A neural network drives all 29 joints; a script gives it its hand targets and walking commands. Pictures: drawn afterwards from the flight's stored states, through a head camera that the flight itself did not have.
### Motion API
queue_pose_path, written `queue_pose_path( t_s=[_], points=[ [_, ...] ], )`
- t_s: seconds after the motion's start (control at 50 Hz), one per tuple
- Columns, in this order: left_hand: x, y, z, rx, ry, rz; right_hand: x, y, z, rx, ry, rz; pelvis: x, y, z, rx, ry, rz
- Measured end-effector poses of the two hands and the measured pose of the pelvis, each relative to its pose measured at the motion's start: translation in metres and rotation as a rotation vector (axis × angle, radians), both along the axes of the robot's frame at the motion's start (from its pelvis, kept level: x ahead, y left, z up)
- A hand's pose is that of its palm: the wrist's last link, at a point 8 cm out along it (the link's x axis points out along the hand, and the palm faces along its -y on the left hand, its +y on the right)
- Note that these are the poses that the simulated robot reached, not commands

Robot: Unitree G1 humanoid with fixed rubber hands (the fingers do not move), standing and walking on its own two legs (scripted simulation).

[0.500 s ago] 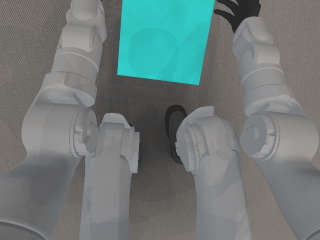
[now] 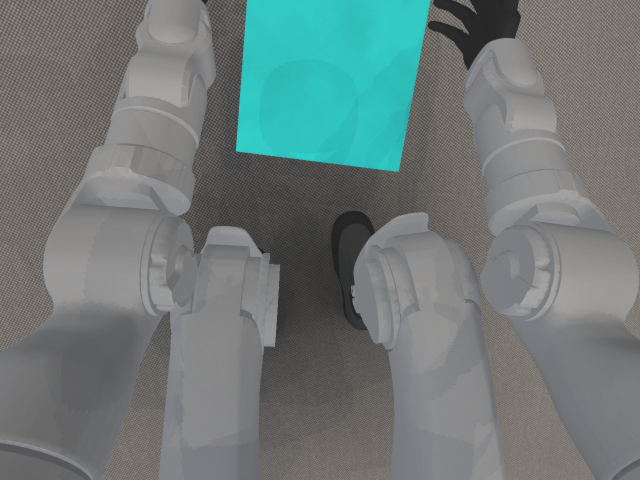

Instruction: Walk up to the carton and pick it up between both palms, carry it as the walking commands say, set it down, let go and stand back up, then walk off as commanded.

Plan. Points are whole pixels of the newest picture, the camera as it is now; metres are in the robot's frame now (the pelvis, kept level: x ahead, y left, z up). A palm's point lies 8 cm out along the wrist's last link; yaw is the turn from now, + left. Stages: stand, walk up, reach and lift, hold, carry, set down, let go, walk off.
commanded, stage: set down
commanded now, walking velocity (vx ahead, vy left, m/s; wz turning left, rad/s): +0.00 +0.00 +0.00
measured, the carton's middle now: (326, 53) +0.50 -0.05 -0.31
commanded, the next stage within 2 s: none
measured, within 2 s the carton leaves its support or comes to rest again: neither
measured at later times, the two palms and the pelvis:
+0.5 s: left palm (185, 10) +0.52 +0.09 -0.20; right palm (494, 73) +0.46 -0.22 -0.20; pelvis +0.00 +0.00 +0.00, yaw +0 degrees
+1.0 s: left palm out of the picture +0.53 +0.10 -0.14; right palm (557, 61) +0.46 -0.25 -0.14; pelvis -0.02 -0.01 +0.02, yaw +1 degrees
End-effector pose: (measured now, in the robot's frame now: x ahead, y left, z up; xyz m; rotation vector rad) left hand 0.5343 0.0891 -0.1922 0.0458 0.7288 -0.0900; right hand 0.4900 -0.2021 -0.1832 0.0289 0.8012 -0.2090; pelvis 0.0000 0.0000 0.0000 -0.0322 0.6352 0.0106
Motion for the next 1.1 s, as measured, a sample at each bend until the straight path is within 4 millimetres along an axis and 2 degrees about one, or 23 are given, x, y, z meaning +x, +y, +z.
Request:
queue_pose_path(
  t_s=[0.1, 0.22, 0.48, 0.66, 0.72, 0.78, 0.88, 0.96, 1.02, 1.06, 1.1],
  points=[
    [0.001, 0.000, 0.001, 0.023, -0.016, -0.029, -0.003, 0.000, -0.002, -0.001, -0.002, -0.001, 0.000, 0.000, 0.000, 0.000, 0.000, 0.000],
    [0.001, 0.001, 0.001, 0.071, -0.036, -0.085, -0.021, -0.002, -0.017, -0.004, 0.076, -0.019, 0.000, 0.000, 0.000, 0.001, -0.001, 0.001],
    [-0.012, 0.005, -0.007, 0.099, 0.007, -0.099, -0.029, -0.017, -0.015, -0.052, 0.053, -0.053, -0.005, -0.002, -0.001, 0.005, -0.014, 0.003],
    [-0.013, 0.013, -0.008, 0.111, 0.013, -0.082, -0.035, -0.027, -0.018, -0.046, 0.053, -0.088, -0.005, -0.004, -0.002, 0.007, -0.016, 0.006],
    [-0.009, 0.015, -0.001, 0.105, -0.019, -0.063, -0.028, -0.032, -0.009, -0.054, 0.006, -0.103, -0.006, -0.004, -0.002, 0.007, -0.019, 0.006],
    [-0.001, 0.018, 0.012, 0.112, -0.071, -0.047, -0.018, -0.039, 0.005, -0.060, -0.067, -0.129, -0.008, -0.003, -0.003, 0.006, -0.026, 0.007],
    [0.007, 0.018, 0.036, 0.124, -0.128, -0.038, -0.014, -0.044, 0.023, -0.041, -0.124, -0.152, -0.013, -0.004, -0.001, 0.007, -0.067, 0.008],
    [-0.001, 0.013, 0.049, 0.132, -0.127, -0.041, -0.020, -0.045, 0.033, -0.035, -0.136, -0.150, -0.020, -0.005, 0.013, 0.016, -0.148, 0.010],
    [-0.011, 0.016, 0.054, 0.159, -0.064, -0.038, -0.029, -0.051, 0.044, -0.037, -0.112, -0.173, -0.022, -0.006, 0.023, 0.024, -0.151, 0.011],
    [-0.014, 0.018, 0.067, 0.158, -0.047, -0.027, -0.030, -0.054, 0.060, -0.014, -0.128, -0.197, -0.022, -0.007, 0.032, 0.029, -0.156, 0.011],
    [-0.011, 0.019, 0.088, 0.148, -0.076, -0.008, -0.025, -0.055, 0.080, -0.002, -0.163, -0.201, -0.023, -0.008, 0.040, 0.034, -0.167, 0.010]
  ],
)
